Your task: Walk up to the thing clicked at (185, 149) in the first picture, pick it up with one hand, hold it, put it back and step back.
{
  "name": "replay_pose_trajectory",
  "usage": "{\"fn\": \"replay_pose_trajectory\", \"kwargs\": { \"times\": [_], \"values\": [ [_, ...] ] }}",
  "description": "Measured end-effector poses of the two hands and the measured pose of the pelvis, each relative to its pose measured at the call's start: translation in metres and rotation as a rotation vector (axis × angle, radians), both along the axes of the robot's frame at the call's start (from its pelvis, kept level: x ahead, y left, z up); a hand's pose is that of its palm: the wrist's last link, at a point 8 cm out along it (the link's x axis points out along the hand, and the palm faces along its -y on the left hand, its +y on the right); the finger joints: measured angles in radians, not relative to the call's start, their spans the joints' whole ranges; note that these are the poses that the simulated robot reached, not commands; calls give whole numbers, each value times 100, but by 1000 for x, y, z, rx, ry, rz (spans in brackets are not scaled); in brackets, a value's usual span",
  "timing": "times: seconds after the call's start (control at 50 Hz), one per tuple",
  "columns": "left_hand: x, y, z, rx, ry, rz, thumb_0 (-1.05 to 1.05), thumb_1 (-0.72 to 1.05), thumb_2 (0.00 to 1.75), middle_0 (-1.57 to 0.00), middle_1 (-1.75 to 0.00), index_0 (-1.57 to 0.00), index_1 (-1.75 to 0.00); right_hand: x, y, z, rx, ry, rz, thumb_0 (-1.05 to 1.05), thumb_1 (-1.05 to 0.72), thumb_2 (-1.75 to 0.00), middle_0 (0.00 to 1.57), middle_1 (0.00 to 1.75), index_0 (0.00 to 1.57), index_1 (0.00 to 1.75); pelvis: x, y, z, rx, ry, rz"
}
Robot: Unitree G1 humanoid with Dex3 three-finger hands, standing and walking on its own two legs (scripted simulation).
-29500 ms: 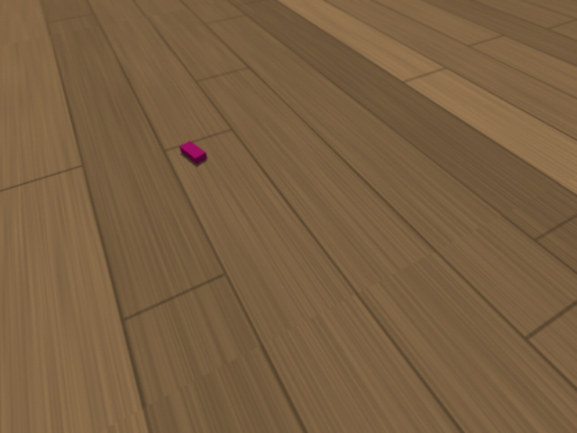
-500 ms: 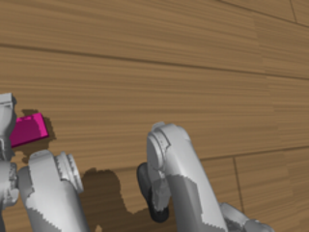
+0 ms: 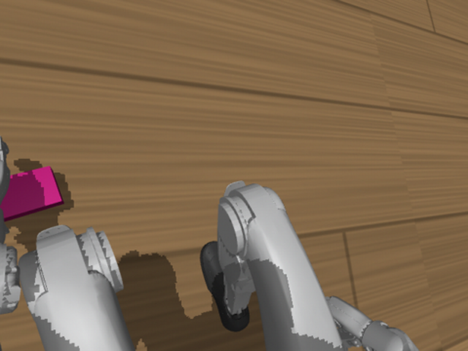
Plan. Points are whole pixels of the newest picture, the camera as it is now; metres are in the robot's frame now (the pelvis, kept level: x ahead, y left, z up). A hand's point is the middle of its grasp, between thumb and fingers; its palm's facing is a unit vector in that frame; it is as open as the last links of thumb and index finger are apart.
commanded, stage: rest palm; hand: left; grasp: from above
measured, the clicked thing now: (10, 198) +0.39 +0.27 -0.29
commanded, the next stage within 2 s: close in 0.22 s
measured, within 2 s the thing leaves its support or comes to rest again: neither
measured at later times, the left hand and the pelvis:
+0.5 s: hand out of the picture +0.39 +0.29 -0.25, palm faces -0.43 -0.10 -0.90, open 13.3 cm; pelvis +0.00 +0.00 +0.00, yaw -1 degrees
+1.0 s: hand out of the picture +0.38 +0.29 -0.25, palm faces -0.44 -0.10 -0.89, open 11.8 cm; pelvis +0.00 +0.00 +0.00, yaw -1 degrees
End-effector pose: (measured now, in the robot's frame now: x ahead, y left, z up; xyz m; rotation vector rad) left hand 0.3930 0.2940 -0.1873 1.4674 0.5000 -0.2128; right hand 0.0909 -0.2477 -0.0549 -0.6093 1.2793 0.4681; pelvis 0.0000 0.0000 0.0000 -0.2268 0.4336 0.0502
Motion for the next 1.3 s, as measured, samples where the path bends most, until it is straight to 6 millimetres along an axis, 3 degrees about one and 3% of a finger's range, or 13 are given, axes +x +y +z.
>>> {"fn": "replay_pose_trajectory", "kwargs": {
  "times": [0.36,0.86,1.3],
  "values": [
    [-5,1,-6,0,2,-10,0,-47,95,-12,-99,-11,-100,-4,2,5,-4,19,9,0,-91,-90,20,30,20,30,-1,0,3,-6,-3,-3],
    [-1,0,-3,2,7,-18,0,-21,75,-30,-87,-31,-85,-14,4,8,-13,27,-3,0,-90,-90,20,30,20,30,-2,1,4,-11,-2,-8],
    [-9,-1,-7,-1,12,-22,0,-4,64,-45,-77,-47,-75,-2,2,6,-14,3,18,0,-90,-90,20,30,20,30,-2,0,4,-6,-7,-5]
  ]
}}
